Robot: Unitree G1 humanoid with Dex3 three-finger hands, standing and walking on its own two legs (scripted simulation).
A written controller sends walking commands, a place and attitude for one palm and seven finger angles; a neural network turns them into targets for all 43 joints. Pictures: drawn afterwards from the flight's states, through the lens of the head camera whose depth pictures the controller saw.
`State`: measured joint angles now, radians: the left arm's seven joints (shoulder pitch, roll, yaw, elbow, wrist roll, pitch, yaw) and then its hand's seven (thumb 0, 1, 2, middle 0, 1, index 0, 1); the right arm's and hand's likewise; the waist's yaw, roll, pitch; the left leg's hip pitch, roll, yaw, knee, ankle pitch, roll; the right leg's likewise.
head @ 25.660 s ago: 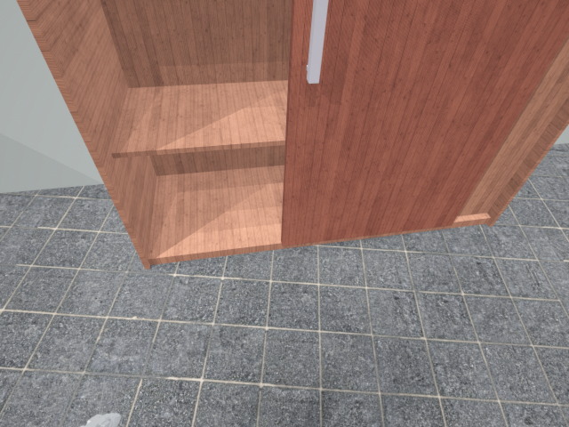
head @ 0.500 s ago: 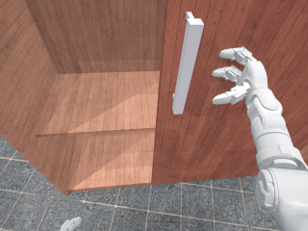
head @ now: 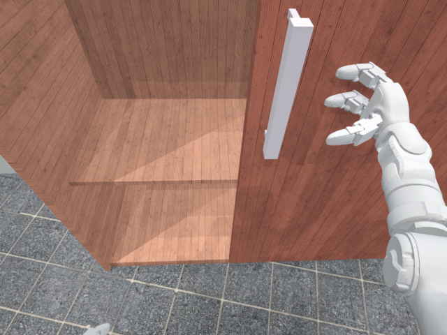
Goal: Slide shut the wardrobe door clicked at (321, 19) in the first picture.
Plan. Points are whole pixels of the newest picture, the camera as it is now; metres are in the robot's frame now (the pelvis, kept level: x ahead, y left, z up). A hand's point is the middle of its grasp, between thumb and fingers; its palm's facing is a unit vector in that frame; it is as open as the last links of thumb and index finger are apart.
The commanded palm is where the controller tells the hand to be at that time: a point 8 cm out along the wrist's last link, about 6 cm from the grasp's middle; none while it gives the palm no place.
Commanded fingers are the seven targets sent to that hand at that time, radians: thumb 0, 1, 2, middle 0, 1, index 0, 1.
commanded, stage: move the hooked fingers beside the handle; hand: right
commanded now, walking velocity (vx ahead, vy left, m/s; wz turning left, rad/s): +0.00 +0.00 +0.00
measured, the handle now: (279, 94) +0.48 -0.02 +0.19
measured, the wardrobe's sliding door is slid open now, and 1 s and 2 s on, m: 0.52 0.52 0.52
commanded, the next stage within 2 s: none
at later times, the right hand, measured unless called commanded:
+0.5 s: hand (348, 108) +0.47 -0.14 +0.19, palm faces -0.17 +0.99 -0.03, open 13.2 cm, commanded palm +0.48 -0.19 +0.17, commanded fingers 0.00 0.50 -0.30 0.30 1.20 0.30 1.20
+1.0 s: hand (346, 108) +0.47 -0.14 +0.19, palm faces -0.15 +0.99 -0.03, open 13.4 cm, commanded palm +0.49 -0.18 +0.17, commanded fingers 0.00 0.50 -0.30 0.30 1.20 0.30 1.20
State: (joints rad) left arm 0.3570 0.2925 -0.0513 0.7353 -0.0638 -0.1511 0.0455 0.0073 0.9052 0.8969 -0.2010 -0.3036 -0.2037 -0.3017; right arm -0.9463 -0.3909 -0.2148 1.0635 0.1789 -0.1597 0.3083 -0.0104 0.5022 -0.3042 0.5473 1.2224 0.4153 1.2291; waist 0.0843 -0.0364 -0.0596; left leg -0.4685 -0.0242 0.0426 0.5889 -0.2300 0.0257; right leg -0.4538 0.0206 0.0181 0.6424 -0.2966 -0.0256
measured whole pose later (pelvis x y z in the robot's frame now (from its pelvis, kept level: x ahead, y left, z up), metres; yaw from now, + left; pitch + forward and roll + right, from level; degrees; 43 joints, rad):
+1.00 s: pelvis +0.00 +0.00 +0.00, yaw -1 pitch +7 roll +1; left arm 0.37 0.29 -0.06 0.75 -0.06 -0.20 0.06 0.01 0.90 0.90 -0.20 -0.30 -0.20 -0.30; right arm -0.98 -0.37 -0.17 1.06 0.19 -0.15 0.27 -0.01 0.50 -0.30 0.54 1.22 0.41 1.24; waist 0.07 -0.03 -0.07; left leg -0.51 -0.01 0.05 0.62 -0.24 0.02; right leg -0.50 0.03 0.02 0.66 -0.30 -0.03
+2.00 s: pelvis +0.02 +0.00 +0.00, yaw -2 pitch +4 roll +0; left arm 0.33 0.27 -0.05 0.77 -0.05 -0.22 0.04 0.01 0.91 0.90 -0.20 -0.30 -0.20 -0.30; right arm -0.86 -0.27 -0.11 0.92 0.22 -0.15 0.18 -0.01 0.50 -0.30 0.45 1.23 0.32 1.30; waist 0.03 -0.05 -0.05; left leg -0.38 0.00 0.06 0.58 -0.27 0.02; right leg -0.36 0.05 0.04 0.60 -0.30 -0.03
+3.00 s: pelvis +0.04 +0.01 +0.01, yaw +0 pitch +0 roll +0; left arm 0.19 0.26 -0.06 0.69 -0.06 -0.11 0.06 0.01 0.91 0.90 -0.20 -0.30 -0.20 -0.30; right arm -0.58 -0.25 -0.13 0.44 0.23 0.11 0.21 -0.01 0.50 -0.30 0.30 1.20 0.30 1.20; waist 0.01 -0.06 -0.03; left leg -0.21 -0.03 0.04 0.46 -0.25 0.03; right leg -0.17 0.02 0.02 0.47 -0.29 -0.02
